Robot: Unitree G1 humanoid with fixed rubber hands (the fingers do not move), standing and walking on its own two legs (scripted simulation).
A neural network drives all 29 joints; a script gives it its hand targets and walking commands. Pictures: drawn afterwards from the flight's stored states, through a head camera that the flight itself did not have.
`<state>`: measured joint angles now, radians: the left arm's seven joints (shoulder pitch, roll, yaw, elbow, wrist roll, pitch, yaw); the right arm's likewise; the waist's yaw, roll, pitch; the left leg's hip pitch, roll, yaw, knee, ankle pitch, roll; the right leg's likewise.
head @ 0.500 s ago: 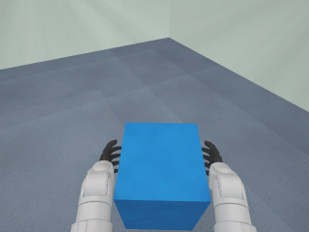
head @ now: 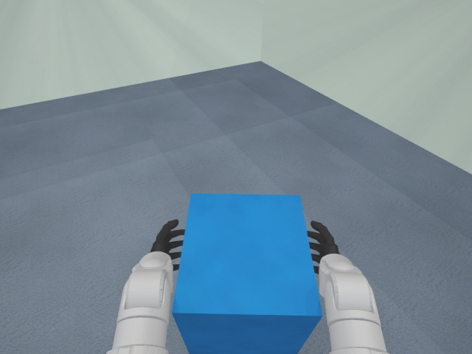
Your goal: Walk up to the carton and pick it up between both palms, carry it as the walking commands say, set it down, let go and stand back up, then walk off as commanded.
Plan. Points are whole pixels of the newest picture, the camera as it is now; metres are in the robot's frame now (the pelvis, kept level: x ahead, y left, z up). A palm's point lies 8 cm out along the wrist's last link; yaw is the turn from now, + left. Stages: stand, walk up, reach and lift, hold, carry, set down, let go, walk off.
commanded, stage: reach and lift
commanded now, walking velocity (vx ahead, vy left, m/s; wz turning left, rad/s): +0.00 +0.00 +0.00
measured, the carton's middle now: (243, 279) +0.30 +0.00 -0.02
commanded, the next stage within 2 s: hold in 0.08 s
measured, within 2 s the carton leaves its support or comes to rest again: neither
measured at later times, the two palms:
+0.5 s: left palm (159, 265) +0.28 +0.15 +0.05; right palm (330, 270) +0.28 -0.14 +0.05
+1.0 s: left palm (186, 268) +0.28 +0.10 +0.05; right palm (358, 276) +0.27 -0.19 +0.05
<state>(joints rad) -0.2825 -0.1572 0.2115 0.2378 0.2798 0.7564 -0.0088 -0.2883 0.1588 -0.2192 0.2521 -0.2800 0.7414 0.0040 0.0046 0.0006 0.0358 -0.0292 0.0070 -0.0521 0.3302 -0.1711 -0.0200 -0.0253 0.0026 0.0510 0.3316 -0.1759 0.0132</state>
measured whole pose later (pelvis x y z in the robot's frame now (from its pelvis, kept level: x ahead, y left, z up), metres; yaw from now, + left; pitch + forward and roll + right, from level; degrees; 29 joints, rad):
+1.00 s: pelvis -0.01 -0.03 -0.03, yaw -1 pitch +4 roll -1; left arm -0.21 -0.14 0.10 -0.12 0.11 1.01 0.11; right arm -0.19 0.13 -0.14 -0.13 -0.10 1.00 -0.10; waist -0.01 0.00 -0.12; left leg -0.44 0.09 -0.03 0.70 -0.32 -0.05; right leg -0.43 0.07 0.02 0.68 -0.30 -0.04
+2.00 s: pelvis -0.01 +0.01 -0.02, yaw +0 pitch +3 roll +0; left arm -0.21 -0.14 0.11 -0.20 0.12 1.18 0.10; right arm -0.20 0.14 -0.12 -0.21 -0.12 1.18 -0.10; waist 0.00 0.00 -0.14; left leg -0.38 0.00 0.02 0.58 -0.25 0.00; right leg -0.39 -0.01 0.06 0.59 -0.26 0.03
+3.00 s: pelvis -0.01 +0.02 -0.02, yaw -1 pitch +3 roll +0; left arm -0.20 -0.14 0.11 -0.09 0.14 1.01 0.08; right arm -0.19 0.14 -0.13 -0.09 -0.13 1.01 -0.09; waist 0.00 0.00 -0.12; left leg -0.38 0.00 0.03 0.58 -0.25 0.01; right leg -0.38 -0.02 0.07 0.58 -0.25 0.04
